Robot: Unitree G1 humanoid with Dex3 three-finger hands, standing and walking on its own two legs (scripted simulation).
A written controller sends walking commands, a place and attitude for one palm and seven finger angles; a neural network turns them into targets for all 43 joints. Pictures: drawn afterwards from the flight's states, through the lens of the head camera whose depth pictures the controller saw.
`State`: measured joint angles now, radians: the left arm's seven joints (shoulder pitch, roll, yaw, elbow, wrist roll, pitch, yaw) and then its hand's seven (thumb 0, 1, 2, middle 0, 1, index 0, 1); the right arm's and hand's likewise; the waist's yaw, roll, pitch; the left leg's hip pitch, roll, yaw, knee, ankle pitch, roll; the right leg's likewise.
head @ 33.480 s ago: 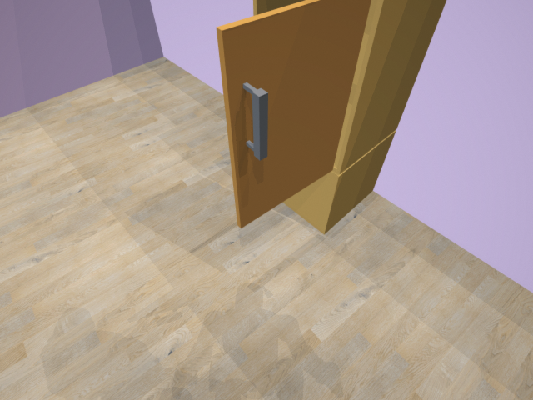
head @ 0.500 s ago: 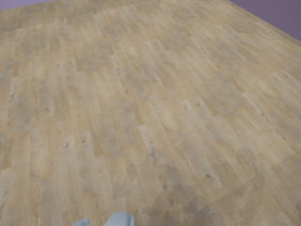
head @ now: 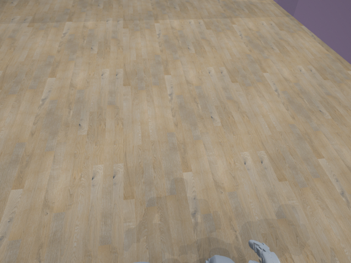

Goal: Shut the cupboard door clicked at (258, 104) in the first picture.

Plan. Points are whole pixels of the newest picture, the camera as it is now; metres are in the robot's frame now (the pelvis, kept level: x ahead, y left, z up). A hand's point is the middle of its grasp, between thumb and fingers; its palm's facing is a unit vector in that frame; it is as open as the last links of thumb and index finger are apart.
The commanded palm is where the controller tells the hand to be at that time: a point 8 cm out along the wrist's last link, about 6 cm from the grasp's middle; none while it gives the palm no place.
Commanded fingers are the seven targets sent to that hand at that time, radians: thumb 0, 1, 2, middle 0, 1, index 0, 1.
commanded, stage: turn to face it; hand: left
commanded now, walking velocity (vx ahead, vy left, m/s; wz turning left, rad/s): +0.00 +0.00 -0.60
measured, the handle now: out of the picture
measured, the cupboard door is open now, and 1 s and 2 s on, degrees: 52 52 52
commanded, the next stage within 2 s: none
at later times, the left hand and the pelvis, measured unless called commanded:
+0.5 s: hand (136, 234) +0.20 +0.12 -0.17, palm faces -0.30 -0.92 -0.25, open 7.4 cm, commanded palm none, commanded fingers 0.00 0.90 0.90 -0.20 -0.30 -0.20 -0.30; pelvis +0.03 -0.04 -0.02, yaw -19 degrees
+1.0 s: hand (137, 220) +0.24 +0.12 -0.17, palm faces -0.51 -0.84 -0.18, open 7.4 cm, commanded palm none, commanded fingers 0.00 0.90 0.90 -0.20 -0.30 -0.20 -0.30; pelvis +0.05 -0.01 +0.00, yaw -35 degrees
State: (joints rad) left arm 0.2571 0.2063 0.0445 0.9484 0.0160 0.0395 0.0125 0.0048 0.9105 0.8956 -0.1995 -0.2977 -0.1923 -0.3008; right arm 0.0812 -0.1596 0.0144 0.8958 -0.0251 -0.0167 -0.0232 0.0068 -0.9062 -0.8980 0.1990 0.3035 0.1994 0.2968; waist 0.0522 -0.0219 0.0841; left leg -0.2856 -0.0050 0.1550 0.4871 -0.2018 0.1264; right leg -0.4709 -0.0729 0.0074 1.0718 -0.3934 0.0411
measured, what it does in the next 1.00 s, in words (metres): steps on the spot, turning right: right foot, then left foot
